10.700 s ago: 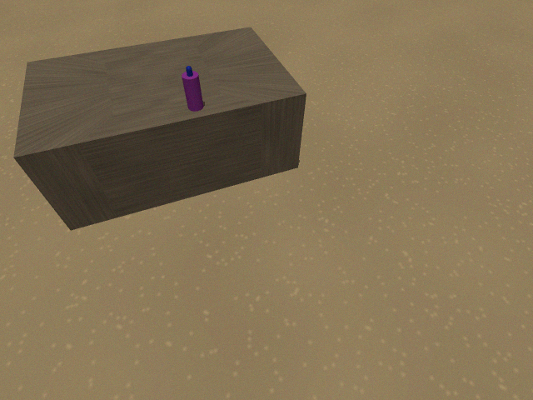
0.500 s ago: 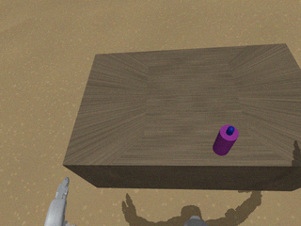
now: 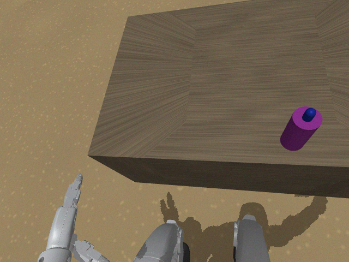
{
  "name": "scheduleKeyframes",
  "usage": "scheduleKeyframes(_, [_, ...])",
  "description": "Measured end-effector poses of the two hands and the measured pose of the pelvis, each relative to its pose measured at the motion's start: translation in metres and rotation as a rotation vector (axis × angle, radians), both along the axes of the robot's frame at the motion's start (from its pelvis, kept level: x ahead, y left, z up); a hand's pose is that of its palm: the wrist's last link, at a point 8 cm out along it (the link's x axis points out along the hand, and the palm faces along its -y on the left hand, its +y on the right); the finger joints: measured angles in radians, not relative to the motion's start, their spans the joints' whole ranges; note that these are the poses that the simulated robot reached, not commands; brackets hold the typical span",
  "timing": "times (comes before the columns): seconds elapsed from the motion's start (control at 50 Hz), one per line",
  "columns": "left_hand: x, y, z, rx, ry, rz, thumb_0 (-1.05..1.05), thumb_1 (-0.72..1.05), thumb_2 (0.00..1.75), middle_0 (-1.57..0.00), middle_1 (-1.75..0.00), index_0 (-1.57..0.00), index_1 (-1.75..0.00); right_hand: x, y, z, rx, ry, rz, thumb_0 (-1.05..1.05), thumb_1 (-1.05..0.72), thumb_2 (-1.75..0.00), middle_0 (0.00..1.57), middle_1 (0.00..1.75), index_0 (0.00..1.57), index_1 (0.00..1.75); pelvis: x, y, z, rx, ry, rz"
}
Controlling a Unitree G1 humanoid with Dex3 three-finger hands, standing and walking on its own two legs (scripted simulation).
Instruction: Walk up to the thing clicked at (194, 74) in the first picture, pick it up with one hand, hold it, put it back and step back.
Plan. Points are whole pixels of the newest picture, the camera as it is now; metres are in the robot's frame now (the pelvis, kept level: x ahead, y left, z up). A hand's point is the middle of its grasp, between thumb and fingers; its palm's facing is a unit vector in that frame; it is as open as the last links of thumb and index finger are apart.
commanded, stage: approach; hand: right
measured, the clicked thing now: (300, 127) +0.46 -0.25 -0.13
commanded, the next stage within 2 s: close in in 0.10 s
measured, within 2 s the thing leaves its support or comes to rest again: neither
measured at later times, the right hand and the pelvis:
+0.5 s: hand (323, 147) +0.41 -0.30 -0.15, palm faces +0.29 +0.96 +0.04, open 17.6 cm; pelvis -0.03 +0.00 -0.09, yaw +4 degrees
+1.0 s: hand (303, 138) +0.43 -0.26 -0.14, palm faces +0.30 +0.95 +0.02, open 17.6 cm; pelvis -0.02 +0.00 -0.09, yaw +3 degrees
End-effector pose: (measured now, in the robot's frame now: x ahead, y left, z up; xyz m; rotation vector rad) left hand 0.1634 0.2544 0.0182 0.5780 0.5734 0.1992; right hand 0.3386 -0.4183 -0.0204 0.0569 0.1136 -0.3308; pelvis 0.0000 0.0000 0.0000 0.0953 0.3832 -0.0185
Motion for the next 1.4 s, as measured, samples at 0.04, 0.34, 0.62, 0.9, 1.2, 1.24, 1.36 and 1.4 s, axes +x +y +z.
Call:
scheduleKeyframes(0.04, [-0.006, 0.001, -0.005, 0.018, 0.008, -0.002, -0.01, -0.54, 0.05, -0.06, -0.05, -0.06, -0.06, 0.004, 0.005, -0.018, -0.005, 0.003, 0.013, -0.02, 0.59, -0.05, 0.04, 0.06, 0.06, 0.05, -0.004, 0.0, -0.009, 0.007, 0.02, 0.005])
scheduleKeyframes(0.34, [-0.026, -0.005, -0.012, 0.139, -0.075, -0.056, -0.01, -0.53, 0.05, -0.06, -0.05, -0.07, -0.05, 0.03, 0.043, -0.13, 0.003, -0.036, 0.021, -0.02, 0.57, -0.07, 0.04, 0.07, 0.06, 0.06, -0.026, -0.004, -0.084, 0.05, 0.121, 0.039])
scheduleKeyframes(0.62, [-0.039, 0.002, -0.011, 0.115, -0.063, 0.01, -0.01, -0.52, 0.04, -0.06, -0.05, -0.07, -0.05, 0.047, 0.086, -0.123, -0.036, -0.063, 0.047, -0.02, 0.57, -0.07, 0.03, 0.07, 0.04, 0.06, -0.029, -0.003, -0.091, 0.048, 0.125, 0.042])
scheduleKeyframes(0.9, [-0.031, 0.001, 0.001, 0.088, -0.107, -0.023, -0.01, -0.51, 0.03, -0.06, -0.05, -0.08, -0.04, 0.051, 0.111, -0.119, -0.029, -0.045, 0.019, -0.02, 0.59, -0.07, 0.02, 0.07, 0.03, 0.06, -0.024, 0.003, -0.086, 0.034, 0.12, 0.044])
scheduleKeyframes(1.2, [-0.032, 0.008, 0.006, 0.11, -0.097, -0.005, -0.01, -0.54, 0.06, -0.06, -0.05, -0.06, -0.06, 0.062, 0.133, -0.117, -0.029, -0.044, 0.043, -0.02, 0.57, -0.05, 0.12, 0.1, 0.13, 0.09, -0.024, 0.003, -0.084, 0.028, 0.124, 0.043])
scheduleKeyframes(1.24, [-0.032, 0.007, 0.006, 0.105, -0.1, -0.006, -0.01, -0.54, 0.05, -0.06, -0.05, -0.06, -0.06, 0.063, 0.132, -0.118, -0.032, -0.042, 0.033, -0.02, 0.58, -0.06, 0.19, 0.13, 0.2, 0.13, -0.024, 0.003, -0.084, 0.028, 0.122, 0.044])
scheduleKeyframes(1.36, [-0.031, 0.006, 0.007, 0.109, -0.108, -0.016, -0.01, -0.52, 0.05, -0.06, -0.05, -0.07, -0.05, 0.072, 0.129, -0.114, -0.047, -0.057, 0.015, -0.02, 0.57, -0.1, 0.41, 0.26, 0.42, 0.26, -0.026, 0.005, -0.085, 0.027, 0.125, 0.043])
scheduleKeyframes(1.4, [-0.032, 0.008, 0.008, 0.12, -0.104, -0.019, -0.01, -0.52, 0.04, -0.06, -0.05, -0.07, -0.05, 0.076, 0.129, -0.112, -0.05, -0.059, 0.019, -0.02, 0.56, -0.13, 0.49, 0.32, 0.5, 0.31, -0.026, 0.005, -0.086, 0.027, 0.129, 0.044])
